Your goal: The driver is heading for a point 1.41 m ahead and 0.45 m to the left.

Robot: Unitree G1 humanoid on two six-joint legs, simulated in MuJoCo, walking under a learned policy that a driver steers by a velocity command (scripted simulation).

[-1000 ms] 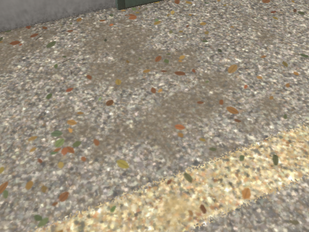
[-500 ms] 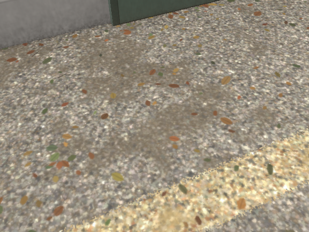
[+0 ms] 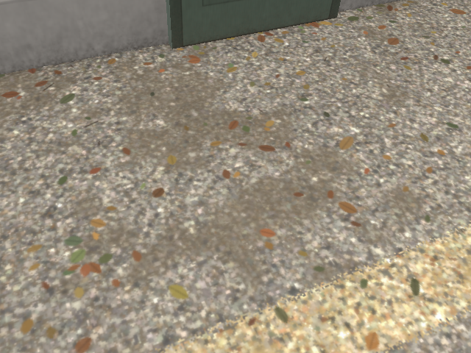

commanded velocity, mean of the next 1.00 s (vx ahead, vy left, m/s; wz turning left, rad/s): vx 0.47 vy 0.00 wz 0.11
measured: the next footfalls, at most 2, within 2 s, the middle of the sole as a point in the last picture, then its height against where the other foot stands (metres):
right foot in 0.34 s outside the picture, level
left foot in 0.88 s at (186, 312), level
